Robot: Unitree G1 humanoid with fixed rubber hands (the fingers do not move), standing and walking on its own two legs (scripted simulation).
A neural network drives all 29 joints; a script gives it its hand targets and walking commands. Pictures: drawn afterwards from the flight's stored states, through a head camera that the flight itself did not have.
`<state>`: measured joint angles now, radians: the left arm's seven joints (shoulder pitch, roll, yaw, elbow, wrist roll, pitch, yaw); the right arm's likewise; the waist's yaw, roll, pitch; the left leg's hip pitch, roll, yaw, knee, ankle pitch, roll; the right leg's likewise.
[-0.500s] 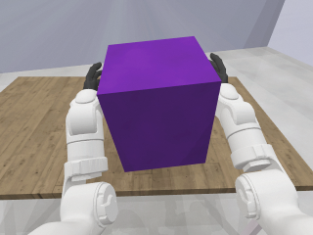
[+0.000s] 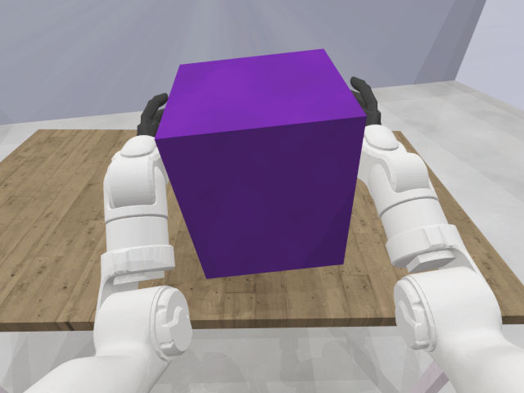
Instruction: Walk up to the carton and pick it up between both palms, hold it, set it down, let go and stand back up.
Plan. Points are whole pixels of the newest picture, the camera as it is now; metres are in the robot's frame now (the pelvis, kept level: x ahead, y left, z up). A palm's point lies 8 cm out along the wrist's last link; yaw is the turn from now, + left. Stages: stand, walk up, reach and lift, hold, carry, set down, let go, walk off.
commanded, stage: hold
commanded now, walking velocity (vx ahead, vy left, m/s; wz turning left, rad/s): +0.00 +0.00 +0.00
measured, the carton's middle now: (263, 166) +0.37 +0.00 +0.22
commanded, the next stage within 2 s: none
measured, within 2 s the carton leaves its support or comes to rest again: neither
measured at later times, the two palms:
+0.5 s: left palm (153, 152) +0.36 +0.15 +0.25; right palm (368, 137) +0.37 -0.15 +0.27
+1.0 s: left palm (153, 148) +0.37 +0.15 +0.25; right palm (366, 134) +0.37 -0.15 +0.27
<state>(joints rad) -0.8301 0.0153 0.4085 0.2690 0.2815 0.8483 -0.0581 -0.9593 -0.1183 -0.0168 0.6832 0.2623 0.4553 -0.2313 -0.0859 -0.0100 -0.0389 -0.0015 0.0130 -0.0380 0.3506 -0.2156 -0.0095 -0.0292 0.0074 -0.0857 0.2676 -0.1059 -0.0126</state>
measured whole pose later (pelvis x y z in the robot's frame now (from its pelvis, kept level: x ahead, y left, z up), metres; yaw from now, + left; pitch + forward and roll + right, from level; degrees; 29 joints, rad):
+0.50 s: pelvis +0.00 +0.00 +0.00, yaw +0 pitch -8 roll -1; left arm -0.79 -0.01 0.41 0.24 0.30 0.85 -0.06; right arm -0.93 -0.12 -0.03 0.67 0.27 0.47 -0.22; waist -0.09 -0.01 -0.05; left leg 0.00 0.01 -0.03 0.36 -0.22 -0.01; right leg -0.03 0.01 -0.08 0.27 -0.11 -0.01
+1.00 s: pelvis +0.00 +0.00 +0.00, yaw +0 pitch -8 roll -1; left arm -0.80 0.01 0.40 0.24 0.29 0.85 -0.07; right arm -0.94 -0.12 0.00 0.66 0.30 0.47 -0.25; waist -0.10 0.00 -0.04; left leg 0.00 0.01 -0.04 0.35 -0.22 -0.01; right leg -0.02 0.01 -0.09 0.26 -0.11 -0.01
